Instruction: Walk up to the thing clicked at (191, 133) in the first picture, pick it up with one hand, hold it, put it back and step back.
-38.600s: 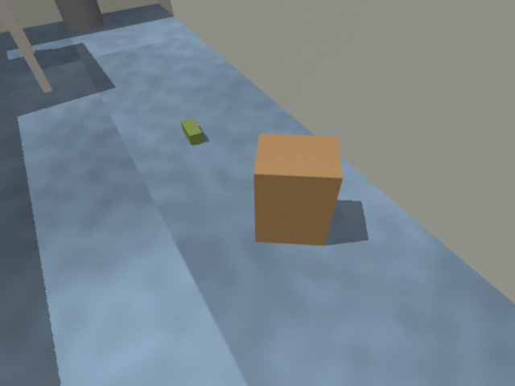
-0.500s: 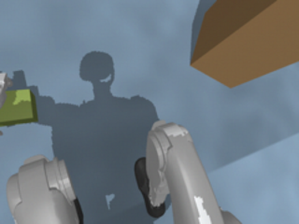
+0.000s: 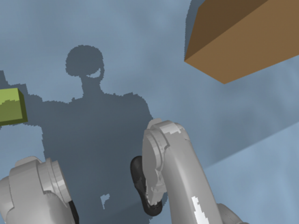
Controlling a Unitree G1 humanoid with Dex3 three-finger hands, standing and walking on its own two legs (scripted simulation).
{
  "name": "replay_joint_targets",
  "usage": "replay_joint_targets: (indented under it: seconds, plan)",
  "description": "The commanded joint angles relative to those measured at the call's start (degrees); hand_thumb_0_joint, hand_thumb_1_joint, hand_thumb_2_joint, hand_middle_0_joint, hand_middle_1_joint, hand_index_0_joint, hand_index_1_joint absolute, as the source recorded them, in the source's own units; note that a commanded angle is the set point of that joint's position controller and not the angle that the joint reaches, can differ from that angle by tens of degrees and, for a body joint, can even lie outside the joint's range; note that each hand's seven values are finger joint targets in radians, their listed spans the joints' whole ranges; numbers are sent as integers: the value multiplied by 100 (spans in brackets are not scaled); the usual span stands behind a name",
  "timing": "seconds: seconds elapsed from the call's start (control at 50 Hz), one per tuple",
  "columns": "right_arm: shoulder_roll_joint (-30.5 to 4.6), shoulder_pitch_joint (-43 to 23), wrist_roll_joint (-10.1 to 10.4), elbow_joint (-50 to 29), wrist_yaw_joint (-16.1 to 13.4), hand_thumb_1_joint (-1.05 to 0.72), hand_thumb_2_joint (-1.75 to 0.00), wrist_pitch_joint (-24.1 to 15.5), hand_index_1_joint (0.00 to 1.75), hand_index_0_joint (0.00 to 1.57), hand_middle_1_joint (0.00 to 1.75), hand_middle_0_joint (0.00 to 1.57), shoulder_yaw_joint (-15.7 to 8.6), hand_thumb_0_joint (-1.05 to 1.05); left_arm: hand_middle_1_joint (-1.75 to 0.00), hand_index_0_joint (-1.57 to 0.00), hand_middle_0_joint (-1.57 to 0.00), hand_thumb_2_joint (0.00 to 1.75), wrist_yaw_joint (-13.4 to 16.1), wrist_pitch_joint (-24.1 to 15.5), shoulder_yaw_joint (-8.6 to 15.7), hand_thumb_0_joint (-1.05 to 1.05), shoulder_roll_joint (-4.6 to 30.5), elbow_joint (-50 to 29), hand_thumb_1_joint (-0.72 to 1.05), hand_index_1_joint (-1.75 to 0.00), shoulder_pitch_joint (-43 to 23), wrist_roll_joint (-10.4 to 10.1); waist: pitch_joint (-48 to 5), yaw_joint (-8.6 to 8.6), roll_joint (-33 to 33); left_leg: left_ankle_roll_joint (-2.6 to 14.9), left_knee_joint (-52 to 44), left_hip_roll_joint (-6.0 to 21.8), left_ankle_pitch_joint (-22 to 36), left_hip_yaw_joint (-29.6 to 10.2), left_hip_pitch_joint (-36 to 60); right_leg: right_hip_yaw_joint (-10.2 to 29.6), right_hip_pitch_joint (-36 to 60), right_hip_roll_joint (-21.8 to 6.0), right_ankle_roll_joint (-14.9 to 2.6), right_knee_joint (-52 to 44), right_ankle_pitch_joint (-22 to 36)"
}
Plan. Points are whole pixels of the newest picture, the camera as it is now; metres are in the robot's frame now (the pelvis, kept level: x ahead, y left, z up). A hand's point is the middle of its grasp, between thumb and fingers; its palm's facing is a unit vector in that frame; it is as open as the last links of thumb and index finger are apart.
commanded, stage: close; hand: left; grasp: from above
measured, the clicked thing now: out of the picture +0.45 +0.29 -0.26
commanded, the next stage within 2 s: settle in 1.60 s
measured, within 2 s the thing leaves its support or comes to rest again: neither
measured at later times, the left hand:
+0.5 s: hand out of the picture +0.43 +0.28 -0.24, palm faces -0.47 -0.08 -0.88, open 11.9 cm
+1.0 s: hand out of the picture +0.44 +0.28 -0.23, palm faces -0.48 -0.08 -0.87, open 11.4 cm
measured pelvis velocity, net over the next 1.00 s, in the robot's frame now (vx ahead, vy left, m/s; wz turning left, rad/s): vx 0.00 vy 0.00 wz -0.02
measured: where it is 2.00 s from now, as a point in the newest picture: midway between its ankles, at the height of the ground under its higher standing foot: (113, 215)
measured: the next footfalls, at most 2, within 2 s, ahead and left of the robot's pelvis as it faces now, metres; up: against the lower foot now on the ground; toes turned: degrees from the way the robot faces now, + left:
none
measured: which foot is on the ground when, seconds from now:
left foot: down 0.00-1.00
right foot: down 0.00-1.00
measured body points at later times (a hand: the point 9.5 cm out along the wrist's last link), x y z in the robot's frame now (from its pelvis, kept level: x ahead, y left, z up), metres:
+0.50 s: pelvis -0.01 +0.00 +0.00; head +0.26 +0.11 +0.35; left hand +0.45 +0.28 -0.19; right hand +0.05 -0.26 -0.07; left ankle +0.05 +0.13 -0.26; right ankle +0.10 -0.13 -0.26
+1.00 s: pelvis +0.00 +0.00 +0.00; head +0.26 +0.11 +0.35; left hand +0.46 +0.29 -0.18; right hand +0.04 -0.26 -0.07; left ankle +0.05 +0.13 -0.26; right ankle +0.10 -0.13 -0.26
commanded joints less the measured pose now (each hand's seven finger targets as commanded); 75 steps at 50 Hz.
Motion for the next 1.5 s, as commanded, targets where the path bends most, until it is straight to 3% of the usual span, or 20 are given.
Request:
replay_joint_targets:
  seconds: [0.0, 0.04, 0.08, 0.2, 0.3, 0.36, 0.46, 0.66, 0.7, 0.72, 0.8, 0.88, 0.92, 1.06, 1.1, 1.14, 1.2, 1.24, 1.34, 1.48]
  plan:
    - [-1716, 1140, 2, 14, -7, -89, -90, 46, 30, 20, 30, 20, -414, 0, -106, -17, -16, 103, 225, -143, -37, 0, 1113, -454, -34, -105, -1451, -4, -3717, -250, 2383, 180, -1454, -39, 1537, 624, 2745, -702, 2109, 305, -399, -1197, 1695]
    - [-1769, 1058, -16, 17, -27, -89, -90, 47, 30, 20, 30, 20, -446, 0, -105, -22, -20, 102, 328, -155, -28, 0, 1155, -498, -28, -103, -1367, 30, -3901, -158, 2618, 133, -1546, -29, 1567, 586, 2922, -732, 2071, 319, -437, -1155, 1681]
    - [-1686, 992, -45, 49, 16, -89, -90, 10, 30, 20, 30, 20, -358, 0, -105, -23, -20, 98, 373, -120, -209, 0, 922, -165, -25, -102, -1323, 77, -3521, -222, 2420, 150, -1519, -7, 1406, 572, 2613, -750, 1979, 361, -421, -1170, 1559]
    - [-1899, 905, -83, -14, 37, -90, -90, -136, 30, 20, 30, 20, -379, 0, -98, -26, -24, 91, 567, 38, -285, 0, 947, -173, -22, -96, -1476, 99, -3432, -314, 2425, 146, -1548, -10, 1315, 527, 2683, -802, 1819, 348, -418, -1171, 1487]
    - [-1920, 888, -91, 26, 74, -90, -90, -236, 30, 20, 30, 20, -356, 0, -96, -32, -30, 86, 637, 174, -145, 0, 1151, -225, -15, -93, -1583, 55, -3573, -276, 2617, 114, -1649, 16, 1246, 484, 2752, -804, 1917, 364, -440, -1193, 1420]
    - [-1910, 842, -83, -5, 112, -90, -90, -291, 30, 20, 30, 20, -330, 0, -94, -34, -32, 86, 592, 261, -237, 0, 981, -134, -13, -91, -1510, 0, -3388, -333, 2390, 169, -1543, 8, 1191, 535, 2512, -784, 1915, 369, -402, -1252, 1425]
    - [-1929, 893, 6, -64, 103, -90, -90, -298, 30, 20, 30, 20, -307, 0, -91, -36, -34, 84, 498, 300, -92, 0, 1186, 57, -12, -89, -1455, -80, -3359, -313, 2282, 185, -1536, 8, 1184, 525, 2456, -734, 2018, 342, -400, -1254, 1434]
    - [-1951, 960, -2, -128, 115, -90, -90, -260, 30, 20, 30, 20, -329, 0, -88, -41, -40, 83, 380, 183, -195, 0, 1095, -89, -6, -87, -1535, -32, -3395, -387, 2412, 178, -1527, -8, 1253, 568, 2574, -747, 2063, 347, -401, -1253, 1515]
    - [-1913, 919, 8, -98, 88, -90, -90, -229, 30, 20, 30, 20, -307, 0, -87, -43, -42, 82, 434, 158, -76, 0, 1290, -208, -3, -85, -1577, -30, -3581, -254, 2555, 147, -1617, -7, 1293, 513, 2647, -776, 2026, 338, -436, -1241, 1494]
    - [-1856, 959, 0, -126, 113, -90, -90, -230, 30, 20, 30, 20, -296, 0, -87, -43, -41, 82, 387, 188, -166, 0, 1078, 80, -4, -85, -1342, -5, -3397, -332, 2429, 151, -1578, 7, 1309, 540, 2584, -753, 2073, 352, -422, -1218, 1537]
    - [-1894, 972, -16, -121, 103, -90, -90, -236, 30, 20, 30, 20, -292, 0, -88, -45, -44, 84, 367, 144, -248, 0, 1014, -36, 0, -86, -1488, -17, -3375, -392, 2386, 169, -1522, -1, 1311, 555, 2596, -778, 2033, 354, -397, -1247, 1563]
    - [-1895, 1014, -11, -87, 69, -90, -90, -187, 30, 20, 30, 20, -299, 0, -86, -49, -48, 84, 434, 113, -103, 0, 1238, -272, 4, -85, -1591, -26, -3692, -267, 2486, 151, -1595, 1, 1413, 534, 2671, -757, 2175, 363, -420, -1291, 1607]
    - [-1857, 1001, -24, -138, 97, -90, -90, -209, 30, 20, 30, 20, -252, 0, -87, -48, -46, 82, 411, 122, -177, 0, 1078, -95, 3, -86, -1546, -25, -3468, -366, 2425, 152, -1535, 3, 1393, 529, 2603, -789, 2049, 347, -411, -1196, 1612]
    - [-1896, 925, -3, -142, 77, -90, -90, -237, 30, 20, 30, 20, -235, 0, -85, -54, -53, 84, 373, 125, -234, 0, 1165, -159, 12, -84, -1560, -54, -3381, -331, 2298, 183, -1515, -2, 1210, 534, 2443, -758, 2023, 359, -406, -1286, 1421]
    - [-1942, 1019, 25, -187, 58, -90, -90, -222, 30, 20, 30, 20, -248, 0, -85, -57, -55, 83, 378, 125, -93, 0, 1385, -255, 15, -84, -1653, -33, -3525, -312, 2436, 176, -1568, -4, 1251, 539, 2566, -744, 2092, 338, -415, -1264, 1456]
    - [-1890, 941, 17, -201, 72, -90, -90, -239, 30, 20, 30, 20, -236, 0, -84, -58, -57, 83, 331, 168, -178, 0, 1186, -2, 16, -83, -1458, -30, -3325, -333, 2240, 184, -1487, -3, 1190, 538, 2439, -750, 1950, 343, -403, -1215, 1414]
    - [-1897, 954, 26, -191, 37, -90, -90, -222, 30, 20, 30, 20, -264, 0, -83, -59, -58, 84, 360, 136, -104, 0, 1298, -220, 18, -82, -1558, -69, -3538, -269, 2422, 162, -1549, 9, 1217, 531, 2543, -736, 2059, 357, -428, -1243, 1411]
    - [-1928, 968, 14, -216, 58, -90, -90, -234, 30, 20, 30, 20, -279, 0, -84, -60, -59, 85, 300, 156, -202, 0, 1125, -36, 19, -83, -1464, -64, -3263, -365, 2236, 181, -1536, -2, 1106, 534, 2388, -755, 1943, 361, -407, -1242, 1335]
    - [-1914, 959, 57, -207, 23, -90, -90, -217, 30, 20, 30, 20, -250, 0, -82, -64, -64, 86, 308, 157, -66, 0, 1395, -307, 24, -81, -1670, -64, -3448, -266, 2404, 158, -1577, -4, 1181, 511, 2474, -756, 1955, 342, -440, -1233, 1344]
    - [-1949, 1037, 17, -271, 21, -90, -90, -177, 30, 20, 30, 20, -252, 0, -82, -71, -70, 86, 303, 159, -62, 0, 1329, -36, 33, -81, -1511, -4, -3268, -350, 2250, 189, -1557, -12, 1151, 536, 2377, -752, 1948, 343, -414, -1250, 1343]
